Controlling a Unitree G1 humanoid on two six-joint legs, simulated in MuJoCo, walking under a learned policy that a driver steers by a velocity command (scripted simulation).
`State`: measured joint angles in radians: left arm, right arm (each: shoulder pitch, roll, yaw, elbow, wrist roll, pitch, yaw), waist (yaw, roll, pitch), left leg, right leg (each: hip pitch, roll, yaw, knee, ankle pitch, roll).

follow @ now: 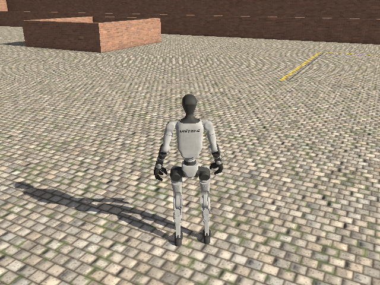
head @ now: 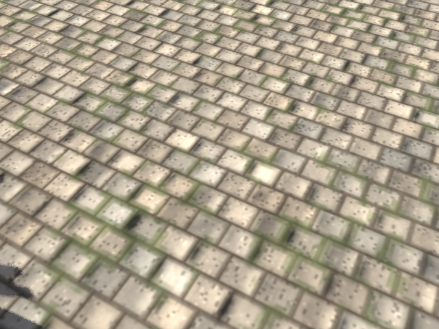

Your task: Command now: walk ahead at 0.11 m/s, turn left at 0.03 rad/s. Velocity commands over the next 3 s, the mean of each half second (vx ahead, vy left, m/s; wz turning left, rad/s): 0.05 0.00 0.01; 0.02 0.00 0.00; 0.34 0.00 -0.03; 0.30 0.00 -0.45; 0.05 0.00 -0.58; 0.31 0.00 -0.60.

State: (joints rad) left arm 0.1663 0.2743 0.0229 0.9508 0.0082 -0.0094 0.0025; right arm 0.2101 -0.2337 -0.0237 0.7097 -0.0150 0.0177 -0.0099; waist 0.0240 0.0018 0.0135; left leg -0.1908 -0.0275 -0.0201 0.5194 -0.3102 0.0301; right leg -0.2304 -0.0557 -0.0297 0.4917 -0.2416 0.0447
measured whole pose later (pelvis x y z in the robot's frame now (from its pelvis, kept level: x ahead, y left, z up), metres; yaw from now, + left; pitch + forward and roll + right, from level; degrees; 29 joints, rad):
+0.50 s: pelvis +0.03 -0.02 +0.00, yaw +0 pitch -1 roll +0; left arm 0.11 0.25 0.02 1.07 0.00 0.01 0.02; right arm 0.24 -0.25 -0.04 0.89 0.00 0.01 -0.04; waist 0.01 0.01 0.03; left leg -0.12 0.00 -0.02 0.48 -0.34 0.00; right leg -0.18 -0.03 -0.03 0.49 -0.29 0.02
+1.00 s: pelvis +0.01 -0.02 +0.00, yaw -1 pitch -2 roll +0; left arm 0.20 0.22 0.03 1.12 0.00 0.02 0.04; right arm 0.27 -0.21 -0.02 1.06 0.00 0.00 -0.05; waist 0.01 0.00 0.03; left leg -0.15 0.00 -0.02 0.49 -0.32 0.00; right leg -0.21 -0.02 -0.02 0.50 -0.27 0.01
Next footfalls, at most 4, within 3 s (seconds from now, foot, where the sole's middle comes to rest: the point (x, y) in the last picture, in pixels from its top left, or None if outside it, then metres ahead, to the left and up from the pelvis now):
1.64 left None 0.44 0.08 -0.77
2.12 right None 0.47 -0.18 -0.77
2.58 left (225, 318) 0.56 0.02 -0.77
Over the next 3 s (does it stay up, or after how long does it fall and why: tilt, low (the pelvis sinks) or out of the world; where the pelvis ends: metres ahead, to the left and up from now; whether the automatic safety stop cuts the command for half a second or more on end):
stays up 0.51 -0.15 0.00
